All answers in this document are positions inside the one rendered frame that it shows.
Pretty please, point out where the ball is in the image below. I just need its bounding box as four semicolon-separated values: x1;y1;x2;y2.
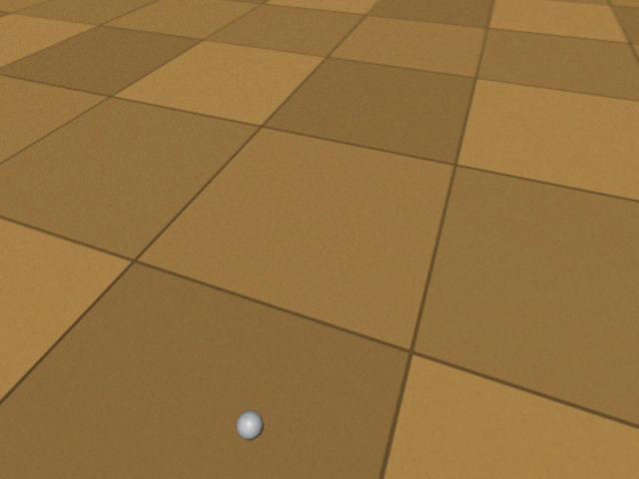
237;410;263;439

